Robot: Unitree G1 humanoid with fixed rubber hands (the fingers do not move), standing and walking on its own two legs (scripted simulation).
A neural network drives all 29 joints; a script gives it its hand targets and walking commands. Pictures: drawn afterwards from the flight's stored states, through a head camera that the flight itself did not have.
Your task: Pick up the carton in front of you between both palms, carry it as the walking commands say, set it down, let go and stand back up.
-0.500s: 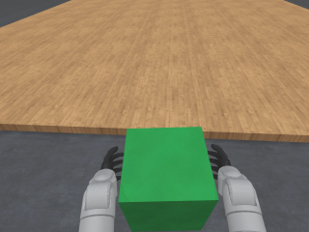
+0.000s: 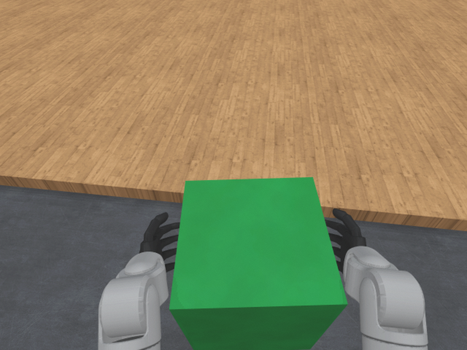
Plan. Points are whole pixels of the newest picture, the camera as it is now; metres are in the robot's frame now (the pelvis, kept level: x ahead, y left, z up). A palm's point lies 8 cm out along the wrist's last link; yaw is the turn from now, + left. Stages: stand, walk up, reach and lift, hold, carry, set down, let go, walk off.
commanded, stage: carry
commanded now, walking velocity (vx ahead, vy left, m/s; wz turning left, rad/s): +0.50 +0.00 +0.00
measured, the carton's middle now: (251, 269) +0.28 +0.00 +0.01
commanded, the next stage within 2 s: none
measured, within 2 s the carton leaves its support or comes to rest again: neither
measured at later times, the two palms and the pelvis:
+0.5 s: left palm (193, 136) +0.60 +0.13 +0.06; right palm (319, 138) +0.59 -0.17 +0.06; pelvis +0.33 -0.02 -0.02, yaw +0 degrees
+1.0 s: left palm (197, 34) +1.02 +0.15 +0.15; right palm (292, 33) +1.00 -0.15 +0.16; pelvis +0.64 +0.01 -0.03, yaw -2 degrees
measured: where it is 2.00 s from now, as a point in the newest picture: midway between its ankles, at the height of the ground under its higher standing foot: (244, 160)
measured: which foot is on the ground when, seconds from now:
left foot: up 0.00-0.00, down 0.02-0.48, up 0.50-0.94, down 0.96-1.00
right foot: down 0.00-0.04, up 0.06-0.44, down 0.46-0.98, up 1.00-1.00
